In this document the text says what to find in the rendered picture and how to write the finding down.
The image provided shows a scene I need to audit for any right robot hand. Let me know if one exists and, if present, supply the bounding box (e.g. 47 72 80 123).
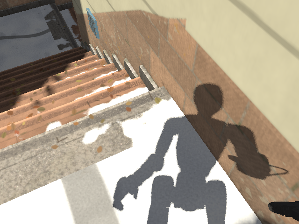
268 201 299 221

